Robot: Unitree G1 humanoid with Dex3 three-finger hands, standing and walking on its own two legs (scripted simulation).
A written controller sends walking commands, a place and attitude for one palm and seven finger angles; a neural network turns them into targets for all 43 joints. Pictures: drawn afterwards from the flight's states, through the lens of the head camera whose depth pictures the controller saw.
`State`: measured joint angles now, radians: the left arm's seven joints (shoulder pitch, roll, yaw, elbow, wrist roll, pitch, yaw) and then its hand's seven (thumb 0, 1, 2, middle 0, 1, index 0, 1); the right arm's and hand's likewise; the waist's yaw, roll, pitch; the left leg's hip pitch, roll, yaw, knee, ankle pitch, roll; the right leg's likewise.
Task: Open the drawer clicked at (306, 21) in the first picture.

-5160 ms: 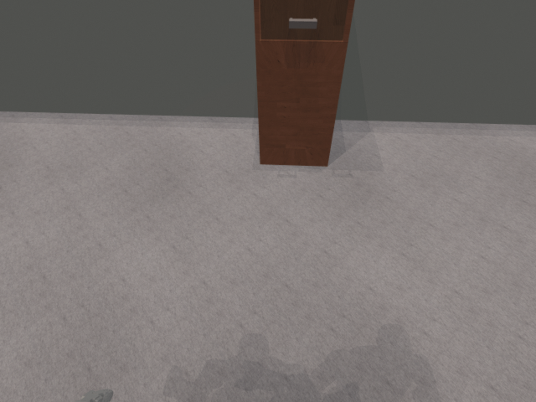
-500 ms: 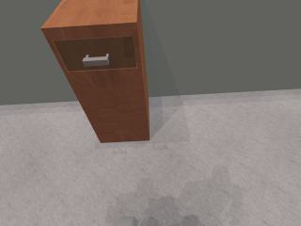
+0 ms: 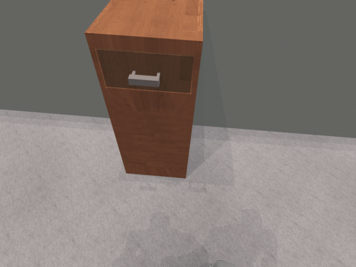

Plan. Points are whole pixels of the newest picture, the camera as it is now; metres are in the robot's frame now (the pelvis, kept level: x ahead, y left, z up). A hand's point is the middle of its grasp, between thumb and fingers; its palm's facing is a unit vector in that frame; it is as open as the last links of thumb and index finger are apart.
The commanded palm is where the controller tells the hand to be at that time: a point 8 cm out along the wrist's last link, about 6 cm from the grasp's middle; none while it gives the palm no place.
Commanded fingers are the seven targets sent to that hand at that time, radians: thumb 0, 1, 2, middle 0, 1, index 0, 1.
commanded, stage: take the last steps up to it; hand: left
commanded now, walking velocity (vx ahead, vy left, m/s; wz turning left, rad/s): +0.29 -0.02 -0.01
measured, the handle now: (145, 77) +0.72 +0.17 +0.00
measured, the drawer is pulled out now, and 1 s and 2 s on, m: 0.00 0.00 0.00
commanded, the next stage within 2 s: come to a stop and stand still in 0.40 s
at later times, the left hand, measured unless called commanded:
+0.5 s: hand (123, 262) +0.16 +0.15 -0.18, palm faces +0.08 -0.98 -0.19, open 7.2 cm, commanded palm none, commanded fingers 0.00 0.90 0.90 -0.20 -0.30 -0.20 -0.30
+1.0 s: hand (131, 239) +0.22 +0.14 -0.17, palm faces +0.04 -0.95 -0.29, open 7.3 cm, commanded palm none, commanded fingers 0.00 0.90 0.90 -0.20 -0.30 -0.20 -0.30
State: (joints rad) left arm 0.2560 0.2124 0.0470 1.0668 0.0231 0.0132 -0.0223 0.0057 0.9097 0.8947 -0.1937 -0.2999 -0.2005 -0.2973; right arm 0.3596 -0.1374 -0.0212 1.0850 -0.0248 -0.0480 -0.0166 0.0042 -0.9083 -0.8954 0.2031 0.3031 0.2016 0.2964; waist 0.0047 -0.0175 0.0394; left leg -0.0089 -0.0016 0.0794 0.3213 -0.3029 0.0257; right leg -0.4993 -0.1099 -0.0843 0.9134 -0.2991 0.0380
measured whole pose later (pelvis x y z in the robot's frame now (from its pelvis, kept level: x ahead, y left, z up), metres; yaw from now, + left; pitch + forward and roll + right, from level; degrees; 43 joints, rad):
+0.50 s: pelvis +0.15 -0.03 +0.00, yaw +1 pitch -1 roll -1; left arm 0.28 0.16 0.04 1.09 0.02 -0.04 0.00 -0.01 0.93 0.89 -0.20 -0.30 -0.21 -0.30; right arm 0.22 -0.18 -0.05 1.04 -0.03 -0.02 0.00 0.01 -0.92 -0.90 0.20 0.30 0.20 0.30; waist 0.01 0.02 0.02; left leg -0.41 0.10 0.09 0.70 -0.28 -0.01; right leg -0.15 -0.02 -0.17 0.44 -0.26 -0.03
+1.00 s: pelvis +0.18 -0.06 -0.02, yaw -1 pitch -2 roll +2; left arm 0.23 0.18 0.04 1.02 0.03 0.02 0.03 0.00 0.91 0.89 -0.19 -0.30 -0.20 -0.30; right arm 0.16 -0.21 -0.07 1.04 -0.02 0.06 -0.01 0.00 -0.91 -0.90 0.20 0.30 0.20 0.30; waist 0.01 0.04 0.06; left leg -0.34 0.07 0.08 0.67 -0.37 -0.02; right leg -0.29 -0.05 -0.07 0.63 -0.29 -0.02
